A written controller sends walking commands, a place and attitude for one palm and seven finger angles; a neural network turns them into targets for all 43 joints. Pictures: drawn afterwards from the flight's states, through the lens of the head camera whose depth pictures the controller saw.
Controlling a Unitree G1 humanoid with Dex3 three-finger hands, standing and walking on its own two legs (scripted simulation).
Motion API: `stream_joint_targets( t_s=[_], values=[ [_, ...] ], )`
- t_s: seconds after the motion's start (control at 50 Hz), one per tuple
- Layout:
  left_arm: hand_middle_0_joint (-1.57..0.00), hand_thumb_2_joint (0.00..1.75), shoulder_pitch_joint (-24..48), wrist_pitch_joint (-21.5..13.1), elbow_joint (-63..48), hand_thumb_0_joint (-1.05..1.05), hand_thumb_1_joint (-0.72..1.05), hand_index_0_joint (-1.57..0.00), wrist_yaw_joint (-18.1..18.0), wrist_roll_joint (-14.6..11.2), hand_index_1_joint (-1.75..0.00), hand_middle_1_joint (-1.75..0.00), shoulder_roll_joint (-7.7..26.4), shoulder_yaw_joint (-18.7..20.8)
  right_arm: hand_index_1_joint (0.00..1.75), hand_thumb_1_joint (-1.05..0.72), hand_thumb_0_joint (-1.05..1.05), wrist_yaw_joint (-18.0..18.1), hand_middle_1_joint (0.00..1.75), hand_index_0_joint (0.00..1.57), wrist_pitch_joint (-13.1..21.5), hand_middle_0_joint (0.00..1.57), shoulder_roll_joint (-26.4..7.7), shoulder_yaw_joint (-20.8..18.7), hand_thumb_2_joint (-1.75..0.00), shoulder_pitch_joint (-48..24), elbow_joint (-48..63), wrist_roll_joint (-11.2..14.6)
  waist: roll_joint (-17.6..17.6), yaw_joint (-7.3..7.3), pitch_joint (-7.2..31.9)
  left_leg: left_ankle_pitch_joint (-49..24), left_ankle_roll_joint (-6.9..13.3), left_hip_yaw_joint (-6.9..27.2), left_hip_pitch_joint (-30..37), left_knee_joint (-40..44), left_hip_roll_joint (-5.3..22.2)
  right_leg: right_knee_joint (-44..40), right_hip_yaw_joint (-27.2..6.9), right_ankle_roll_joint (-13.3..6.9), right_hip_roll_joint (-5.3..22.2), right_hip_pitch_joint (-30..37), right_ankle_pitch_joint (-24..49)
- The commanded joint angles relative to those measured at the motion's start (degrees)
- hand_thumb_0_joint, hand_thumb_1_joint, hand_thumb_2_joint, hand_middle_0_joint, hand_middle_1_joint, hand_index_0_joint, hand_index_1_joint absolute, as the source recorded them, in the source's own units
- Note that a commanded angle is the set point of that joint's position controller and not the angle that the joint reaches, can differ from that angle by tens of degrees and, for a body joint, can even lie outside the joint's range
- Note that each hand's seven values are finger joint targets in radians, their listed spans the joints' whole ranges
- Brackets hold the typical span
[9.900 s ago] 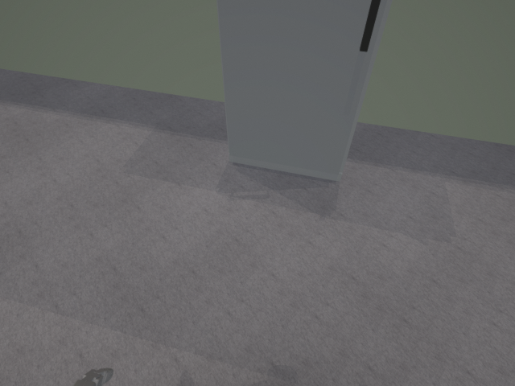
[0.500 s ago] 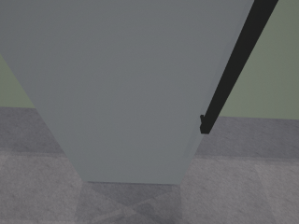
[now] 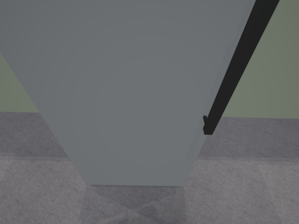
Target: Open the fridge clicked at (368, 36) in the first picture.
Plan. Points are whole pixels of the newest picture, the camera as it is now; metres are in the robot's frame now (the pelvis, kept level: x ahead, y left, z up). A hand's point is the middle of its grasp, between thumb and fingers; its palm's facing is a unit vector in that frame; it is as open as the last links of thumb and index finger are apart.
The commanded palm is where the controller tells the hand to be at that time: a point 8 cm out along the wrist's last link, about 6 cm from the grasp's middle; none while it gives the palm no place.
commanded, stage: look again from close up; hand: right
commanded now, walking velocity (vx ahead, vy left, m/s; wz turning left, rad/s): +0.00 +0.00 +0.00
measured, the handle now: (231, 65) +0.44 -0.16 +0.23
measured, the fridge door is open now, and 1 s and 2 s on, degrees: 0 0 0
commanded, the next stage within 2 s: raise the hand to about handle height in 0.66 s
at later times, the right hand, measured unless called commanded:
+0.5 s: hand out of the picture +0.00 -0.18 -0.17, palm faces +0.03 +0.98 -0.20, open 7.3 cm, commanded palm none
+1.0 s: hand (246, 191) +0.21 -0.21 +0.04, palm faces +0.17 +0.98 -0.04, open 7.6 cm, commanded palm +0.10 -0.26 -0.04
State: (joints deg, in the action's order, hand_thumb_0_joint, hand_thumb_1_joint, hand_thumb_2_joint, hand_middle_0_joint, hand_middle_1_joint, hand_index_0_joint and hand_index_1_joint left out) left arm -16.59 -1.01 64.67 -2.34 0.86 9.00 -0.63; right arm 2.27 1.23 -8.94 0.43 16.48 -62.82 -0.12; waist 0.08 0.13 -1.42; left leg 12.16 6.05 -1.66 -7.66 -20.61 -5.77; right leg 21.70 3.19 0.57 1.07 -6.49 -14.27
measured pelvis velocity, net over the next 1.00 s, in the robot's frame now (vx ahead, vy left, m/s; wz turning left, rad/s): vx -0.03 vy -0.03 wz -0.04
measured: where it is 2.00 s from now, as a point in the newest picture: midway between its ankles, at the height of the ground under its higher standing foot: outside the picture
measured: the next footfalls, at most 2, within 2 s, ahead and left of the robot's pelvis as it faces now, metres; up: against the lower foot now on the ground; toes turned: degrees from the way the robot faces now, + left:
none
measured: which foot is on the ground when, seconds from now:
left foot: down 0.00-1.00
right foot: down 0.00-1.00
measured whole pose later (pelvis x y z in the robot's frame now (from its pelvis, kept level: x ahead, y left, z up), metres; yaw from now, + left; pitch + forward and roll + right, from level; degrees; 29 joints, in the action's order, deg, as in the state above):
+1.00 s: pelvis -0.03 -0.03 -0.02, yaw -2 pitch +3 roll -1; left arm -13.1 -14.1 42.1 -3.0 -0.9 15.2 0.8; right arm -2.6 19.1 -10.2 -5.3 16.0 -10.1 13.4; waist -2.5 -2.0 5.6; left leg 18.3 3.6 -3.4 -22.0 -37.2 -1.7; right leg 36.1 1.8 -2.0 -2.4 -20.5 -18.5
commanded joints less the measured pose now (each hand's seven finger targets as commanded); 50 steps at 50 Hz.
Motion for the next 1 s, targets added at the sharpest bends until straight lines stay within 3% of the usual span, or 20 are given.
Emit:
stream_joint_targets(
  t_s=[0.0,0.32,0.58,0.72,0.74,0.76,0.78,0.8,0.82,0.84,0.86,0.88,0.9,0.92,0.94,0.96,0.98],
  values=[
    [-0.20,0.90,-4.8,-0.8,-0.9,0.00,0.90,-0.20,-0.3,-0.2,-0.30,-0.30,5.1,0.7,0.30,-0.90,0.00,0.2,0.30,0.20,1.1,0.20,-6.9,-1.1,-0.90,3.1,2.1,-0.1,0.3,-0.27,-2.6,-11.4,-4.1,11.3,0.4,4.5,11.9,-2.8,-4.0,-1.6,4.2,-3.5,4.8],
    [-0.20,0.90,-5.0,-1.1,-0.5,0.00,0.90,-0.20,-0.2,-0.1,-0.30,-0.30,5.5,0.7,0.30,-0.90,0.00,0.0,0.30,0.20,1.2,0.20,-6.7,-1.1,-0.90,2.9,2.1,-0.1,0.0,-0.13,-2.3,-8.4,-3.0,10.6,-0.2,3.8,11.5,-3.8,-5.1,-2.0,4.7,-3.5,5.5],
    [-0.20,0.90,-4.0,-1.3,-0.4,0.00,0.90,-0.20,-0.2,-0.2,-0.30,-0.30,5.6,0.8,0.30,-0.90,0.00,0.0,0.30,0.20,1.3,0.20,-6.6,-1.0,-0.90,2.8,1.8,-0.2,0.7,-0.05,-2.3,-10.1,-2.7,10.3,-0.6,3.0,11.6,-3.8,-5.5,-2.2,4.9,-2.7,6.9],
    [-0.20,0.90,-3.3,-1.4,-0.4,0.00,0.90,-0.20,-0.2,-0.1,-0.30,-0.30,6.4,0.9,0.30,-0.90,0.00,0.0,0.30,0.20,1.3,0.20,-7.4,-1.0,-0.90,2.3,1.9,-0.2,-0.6,-0.10,-1.4,-11.3,-2.5,10.1,-0.4,2.5,11.7,-4.0,-5.8,-2.3,5.1,-2.1,8.2],
    [-0.20,0.90,2.6,-1.6,-4.0,0.00,0.90,-0.20,0.2,-0.9,-0.30,-0.30,6.2,1.3,0.30,-0.90,0.00,2.6,0.30,0.20,2.3,0.20,-7.2,-1.5,-0.90,7.4,-0.6,-0.9,1.5,1.52,-2.3,-48.1,-9.6,12.1,0.5,0.3,16.2,10.6,0.0,-0.4,4.2,-7.4,5.6],
    [-0.20,0.90,1.7,-9.8,-25.0,0.00,0.90,-0.20,-2.3,-3.6,-0.30,-0.30,16.4,2.0,0.32,-0.88,0.00,0.7,0.32,0.20,14.9,0.20,-21.5,-8.6,-0.89,-33.0,83.9,12.5,-8.8,-4.72,26.5,-30.1,-5.3,8.9,6.6,-4.0,11.0,0.7,-3.8,-2.5,-2.2,6.8,13.5],
    [-0.20,0.90,7.5,-13.4,-23.5,0.00,0.90,-0.20,-4.0,-4.1,-0.30,-0.30,11.4,0.6,0.33,-0.85,0.00,3.2,0.33,0.20,13.6,0.20,-25.1,-13.6,-0.88,-25.4,80.4,9.5,-16.7,-1.62,20.0,-16.4,-3.8,8.2,2.6,-4.1,7.4,1.4,-0.4,-2.2,-1.3,7.9,15.5],
    [-0.20,0.90,6.3,-15.1,-22.2,0.00,0.90,-0.20,-4.2,-2.2,-0.30,-0.30,12.6,1.1,0.34,-0.83,0.00,4.2,0.34,0.21,11.6,0.21,-14.1,-6.0,-0.87,-11.3,72.2,8.9,-19.5,-0.90,20.8,-7.9,-3.0,3.3,2.3,-5.3,6.9,0.6,-1.9,-1.6,-0.9,4.8,15.4],
    [-0.20,0.90,5.2,-15.5,-21.1,0.00,0.90,-0.20,-3.6,-3.3,-0.30,-0.30,8.8,0.8,0.36,-0.81,0.00,4.1,0.36,0.21,5.9,0.21,0.5,1.3,-0.86,6.0,55.0,9.6,-9.9,-1.80,10.6,-6.2,-3.5,1.8,-3.1,-4.7,6.5,1.0,-4.1,-1.8,0.4,-0.1,14.1],
    [-0.20,0.90,6.1,-16.0,-25.2,0.00,0.90,-0.20,-2.9,-4.1,-0.30,-0.30,12.1,1.4,0.37,-0.78,0.00,3.0,0.37,0.21,7.2,0.21,-1.1,-0.3,-0.85,-2.3,65.7,12.5,-7.4,-2.23,6.1,-4.7,-4.2,1.1,-6.4,-4.6,7.0,2.2,-5.7,-2.0,0.1,-2.5,10.3],
    [-0.20,0.90,6.5,-16.7,-26.7,0.00,0.90,-0.20,-2.7,-3.6,-0.30,-0.30,13.1,2.4,0.39,-0.76,0.00,1.8,0.39,0.21,9.8,0.21,-5.0,-3.2,-0.84,-4.1,66.3,12.2,-2.2,-3.61,4.2,-0.3,-4.7,0.3,-11.1,-4.3,7.0,4.7,-5.3,-2.1,-0.1,-4.6,6.2],
    [-0.20,0.90,6.5,-17.0,-28.3,0.00,0.90,-0.20,-2.5,-2.8,-0.30,-0.30,13.0,3.0,0.40,-0.74,0.00,0.2,0.40,0.21,12.8,0.21,-4.2,-3.7,-0.83,-2.6,62.3,11.6,3.3,-3.69,1.3,3.4,-5.0,-0.3,-14.6,-4.6,7.0,7.1,-5.0,-2.3,-0.9,-7.8,3.8],
    [-0.20,0.90,5.7,-16.9,-29.0,0.00,0.90,-0.20,-2.0,-2.2,-0.30,-0.30,12.7,3.5,0.42,-0.71,0.00,-2.0,0.42,0.21,15.5,0.21,-2.9,-4.6,-0.82,4.5,55.8,12.1,12.3,-1.99,1.2,6.5,-5.4,-0.4,-17.4,-6.2,6.5,9.5,-5.0,-2.1,-1.2,-12.4,1.8],
    [-0.20,0.90,7.2,-17.0,-30.9,0.00,0.90,-0.20,-1.4,-1.9,-0.30,-0.30,12.6,3.6,0.43,-0.69,0.00,-5.3,0.43,0.22,18.2,0.22,1.1,-3.2,-0.81,12.6,49.2,13.3,18.9,-0.11,-1.7,8.8,-5.7,-0.7,-20.0,-8.9,6.3,11.8,-4.9,-1.6,-1.5,-19.0,-1.2],
    [-0.20,0.90,8.3,-17.0,-32.6,0.00,0.90,-0.20,-0.6,-1.6,-0.30,-0.30,12.8,3.9,0.45,-0.67,0.00,-8.8,0.45,0.22,21.9,0.22,1.5,-3.6,-0.80,16.9,48.5,14.7,22.1,1.07,-0.6,8.8,-6.0,0.8,-20.2,-10.9,6.7,14.4,-4.7,-1.2,-2.1,-23.9,-3.0],
    [-0.20,0.90,9.0,-16.8,-34.6,0.00,0.90,-0.20,0.3,-1.7,-0.30,-0.30,12.9,4.5,0.47,-0.64,0.00,-12.6,0.47,0.22,25.3,0.22,0.5,-4.9,-0.79,20.9,49.6,15.6,23.1,2.02,0.9,6.3,-6.3,2.5,-18.4,-12.2,7.3,16.3,-4.1,-0.7,-2.5,-26.3,-3.6],
    [-0.20,0.90,9.4,-16.2,-36.6,0.00,0.90,-0.20,1.6,-1.9,-0.30,-0.30,13.8,5.4,0.48,-0.62,0.00,-16.6,0.48,0.22,27.4,0.22,-3.0,-9.1,-0.78,25.6,47.5,16.0,17.0,3.72,2.7,0.7,-5.3,3.3,-15.7,-14.6,7.7,17.6,-3.1,-0.1,-3.2,-25.3,-1.2]
  ],
)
